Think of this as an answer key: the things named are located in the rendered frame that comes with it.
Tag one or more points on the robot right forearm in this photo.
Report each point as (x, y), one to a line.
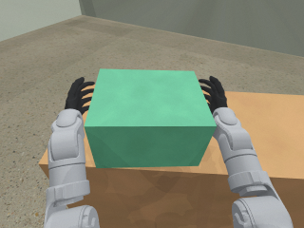
(246, 176)

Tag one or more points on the left robot upper arm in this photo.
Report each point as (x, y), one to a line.
(84, 216)

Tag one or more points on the robot left hand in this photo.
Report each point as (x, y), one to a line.
(74, 97)

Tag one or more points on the pedestal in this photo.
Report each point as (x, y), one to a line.
(200, 196)

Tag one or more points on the right robot upper arm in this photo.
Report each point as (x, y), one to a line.
(260, 212)

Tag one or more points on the robot right hand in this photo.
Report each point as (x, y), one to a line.
(217, 97)

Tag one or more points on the carton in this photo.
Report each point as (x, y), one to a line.
(148, 118)

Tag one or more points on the robot left forearm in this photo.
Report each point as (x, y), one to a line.
(66, 158)

